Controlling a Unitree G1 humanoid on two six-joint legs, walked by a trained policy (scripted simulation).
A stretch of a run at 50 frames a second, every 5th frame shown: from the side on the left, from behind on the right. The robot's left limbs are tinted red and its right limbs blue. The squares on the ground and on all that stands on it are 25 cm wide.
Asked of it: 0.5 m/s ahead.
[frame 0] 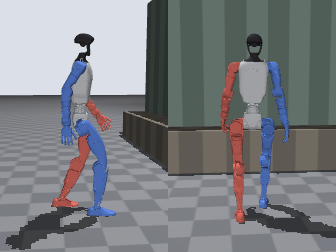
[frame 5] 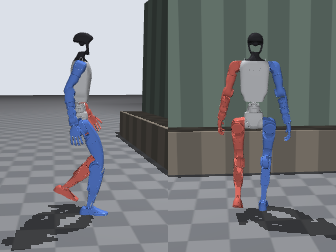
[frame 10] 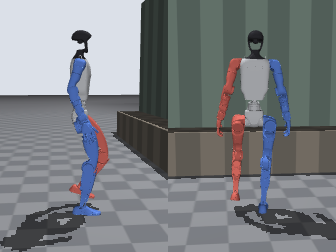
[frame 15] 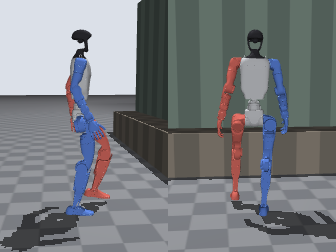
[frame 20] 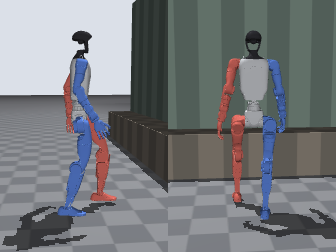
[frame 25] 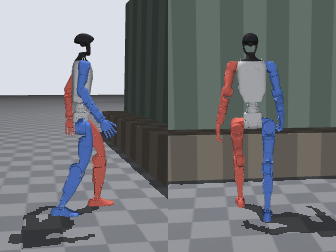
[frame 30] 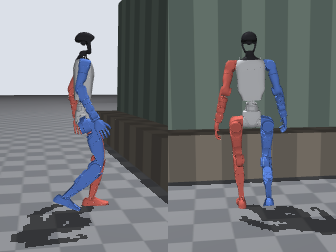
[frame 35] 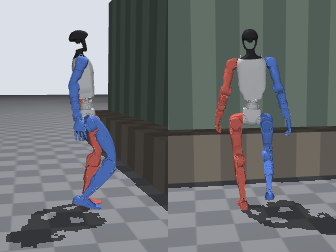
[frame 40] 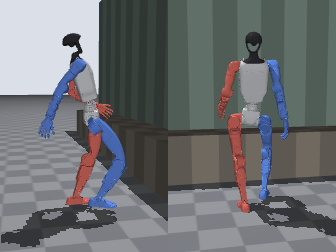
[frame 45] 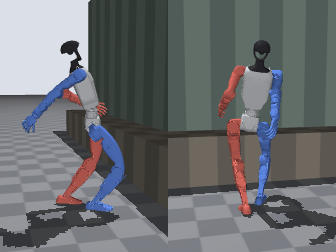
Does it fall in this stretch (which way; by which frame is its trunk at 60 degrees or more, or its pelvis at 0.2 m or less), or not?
no
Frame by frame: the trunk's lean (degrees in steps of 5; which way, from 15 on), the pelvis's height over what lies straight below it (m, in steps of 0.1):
0: 5, 0.8
5: 5, 0.8
10: 0, 0.8
15: 0, 0.8
20: 5, 0.8
25: 5, 0.8
30: 5, 0.8
35: 10, 0.8
40: 15 backward, 0.7
45: 20 backward, 0.7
